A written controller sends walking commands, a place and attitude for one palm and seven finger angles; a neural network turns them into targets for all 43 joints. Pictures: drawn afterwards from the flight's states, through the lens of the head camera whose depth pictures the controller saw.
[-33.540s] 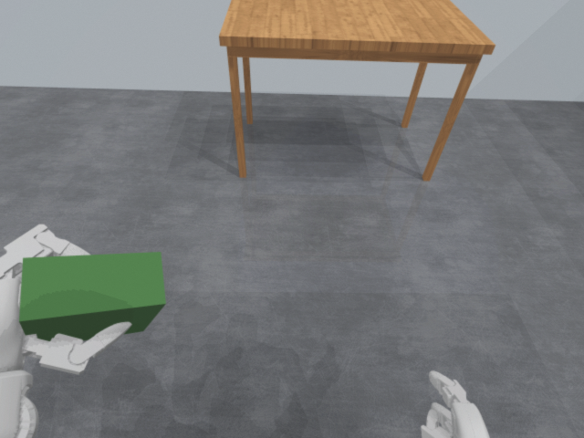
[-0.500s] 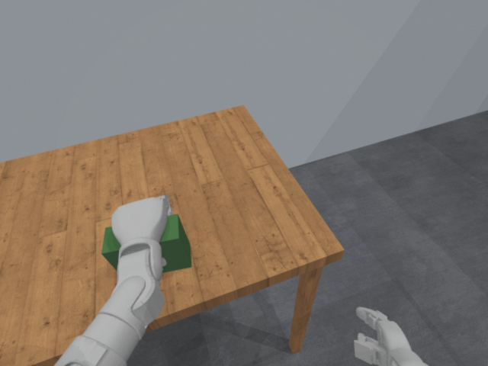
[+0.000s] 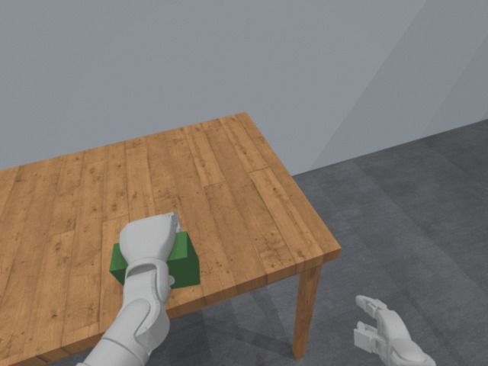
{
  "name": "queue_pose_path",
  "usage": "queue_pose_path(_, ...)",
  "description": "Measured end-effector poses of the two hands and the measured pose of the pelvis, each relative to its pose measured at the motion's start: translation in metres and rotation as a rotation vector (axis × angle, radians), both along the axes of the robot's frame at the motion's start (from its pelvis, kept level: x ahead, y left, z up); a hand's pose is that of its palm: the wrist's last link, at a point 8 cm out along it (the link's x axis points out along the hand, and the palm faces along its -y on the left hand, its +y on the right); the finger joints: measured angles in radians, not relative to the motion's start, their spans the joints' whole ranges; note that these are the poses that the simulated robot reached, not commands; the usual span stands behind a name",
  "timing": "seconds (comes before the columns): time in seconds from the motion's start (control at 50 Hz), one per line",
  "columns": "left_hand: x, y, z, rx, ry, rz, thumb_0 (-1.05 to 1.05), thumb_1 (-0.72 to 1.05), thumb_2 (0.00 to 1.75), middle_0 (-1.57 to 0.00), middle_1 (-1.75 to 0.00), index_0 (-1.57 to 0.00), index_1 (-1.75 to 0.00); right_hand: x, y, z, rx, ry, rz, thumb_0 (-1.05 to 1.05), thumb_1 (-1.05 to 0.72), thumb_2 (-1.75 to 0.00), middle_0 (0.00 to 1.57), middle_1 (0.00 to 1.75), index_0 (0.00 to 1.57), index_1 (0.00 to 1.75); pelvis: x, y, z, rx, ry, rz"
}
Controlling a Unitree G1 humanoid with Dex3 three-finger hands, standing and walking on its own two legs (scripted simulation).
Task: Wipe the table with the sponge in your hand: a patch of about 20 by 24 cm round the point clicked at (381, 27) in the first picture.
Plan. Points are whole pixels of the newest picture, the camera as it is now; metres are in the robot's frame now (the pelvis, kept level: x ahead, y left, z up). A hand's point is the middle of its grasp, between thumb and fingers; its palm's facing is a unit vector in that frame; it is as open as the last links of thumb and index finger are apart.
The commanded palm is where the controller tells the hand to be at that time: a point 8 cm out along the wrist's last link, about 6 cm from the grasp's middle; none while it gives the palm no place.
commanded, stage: slide back across to the middle lane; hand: left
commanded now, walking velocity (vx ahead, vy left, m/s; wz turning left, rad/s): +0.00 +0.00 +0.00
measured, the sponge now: (161, 269) +0.29 +0.20 +0.00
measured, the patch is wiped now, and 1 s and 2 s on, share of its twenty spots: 1.00 1.00 1.00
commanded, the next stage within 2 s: wipe forward along the middle lane in 0.68 s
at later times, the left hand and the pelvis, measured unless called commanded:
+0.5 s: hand (144, 261) +0.27 +0.21 +0.05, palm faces +0.03 -0.17 -0.99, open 9.2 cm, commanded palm +0.23 +0.23 +0.10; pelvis +0.01 -0.01 +0.00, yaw -2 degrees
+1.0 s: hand (121, 271) +0.25 +0.25 +0.04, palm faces -0.04 -0.12 -0.99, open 9.2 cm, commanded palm +0.23 +0.26 +0.09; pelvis +0.00 -0.01 +0.00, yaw +0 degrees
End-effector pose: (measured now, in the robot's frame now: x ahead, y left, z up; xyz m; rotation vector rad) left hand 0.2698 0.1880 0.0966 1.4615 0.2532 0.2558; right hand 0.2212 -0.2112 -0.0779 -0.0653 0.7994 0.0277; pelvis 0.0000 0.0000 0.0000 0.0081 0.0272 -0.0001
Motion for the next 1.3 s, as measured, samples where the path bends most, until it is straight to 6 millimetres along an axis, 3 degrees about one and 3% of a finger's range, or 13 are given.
queue_pose_path(0.16,0.0,0.002,0.0,-0.015,0.001,0.005,0.02,-0.43,1.06,-0.73,-1.47,-0.79,-1.47,0.008,0.006,0.002,0.009,-0.014,0.015,0.01,-0.91,-0.9,0.2,0.3,0.2,0.3,0.001,-0.002,0.0,0.003,-0.001,-0.003)
queue_pose_path(0.34,-0.005,0.011,0.006,-0.062,-0.01,0.024,0.02,-0.44,1.06,-0.75,-1.46,-0.81,-1.46,0.009,0.0,0.005,-0.008,-0.024,0.001,0.01,-0.91,-0.9,0.2,0.3,0.2,0.3,0.006,-0.004,0.001,0.004,-0.015,-0.016)
queue_pose_path(0.58,-0.028,0.03,0.008,-0.074,0.001,0.057,0.01,-0.45,1.06,-0.76,-1.44,-0.82,-1.44,0.005,-0.012,0.006,-0.042,-0.037,-0.02,0.01,-0.91,-0.9,0.2,0.3,0.2,0.3,0.006,-0.006,0.002,0.002,-0.024,-0.028)
queue_pose_path(0.8,-0.043,0.05,0.006,-0.048,0.029,0.088,0.0,-0.45,1.07,-0.77,-1.43,-0.83,-1.43,-0.001,-0.012,0.004,-0.068,-0.041,-0.022,0.01,-0.91,-0.9,0.2,0.3,0.2,0.3,0.001,-0.007,0.002,-0.001,-0.029,-0.022)
queue_pose_path(1.06,-0.029,0.061,0.002,-0.014,0.072,0.074,-0.01,-0.48,1.07,-0.81,-1.41,-0.86,-1.41,-0.014,-0.012,-0.007,-0.102,-0.004,-0.023,0.01,-0.91,-0.9,0.2,0.3,0.2,0.3,-0.006,-0.006,0.002,-0.003,-0.012,0.0)
queue_pose_path(1.3,-0.005,0.07,0.001,0.018,0.096,0.069,-0.01,-0.51,1.08,-0.84,-1.38,-0.89,-1.38,-0.039,-0.02,-0.022,-0.124,0.065,-0.033,0.01,-0.91,-0.9,0.2,0.3,0.2,0.3,-0.016,-0.01,0.0,-0.003,0.018,0.02)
